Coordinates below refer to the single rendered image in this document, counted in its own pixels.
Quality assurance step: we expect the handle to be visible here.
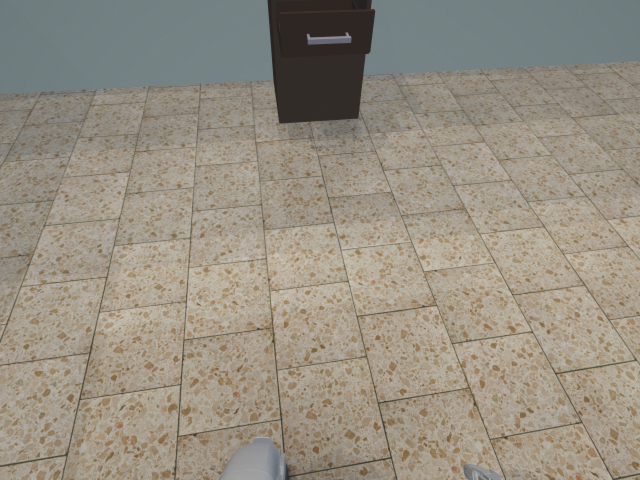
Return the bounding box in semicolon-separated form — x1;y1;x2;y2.
307;32;352;45

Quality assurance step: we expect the robot left thigh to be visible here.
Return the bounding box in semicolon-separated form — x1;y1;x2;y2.
217;442;286;480

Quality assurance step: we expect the cabinet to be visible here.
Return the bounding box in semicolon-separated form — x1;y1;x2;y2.
268;0;372;124

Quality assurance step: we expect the drawer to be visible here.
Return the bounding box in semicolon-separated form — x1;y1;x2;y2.
276;0;375;58

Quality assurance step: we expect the robot left shin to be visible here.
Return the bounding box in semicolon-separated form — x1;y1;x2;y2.
253;437;276;447

